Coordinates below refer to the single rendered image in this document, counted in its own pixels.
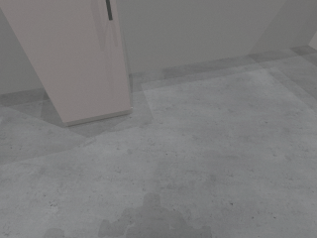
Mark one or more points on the fridge door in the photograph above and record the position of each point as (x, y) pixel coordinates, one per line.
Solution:
(76, 51)

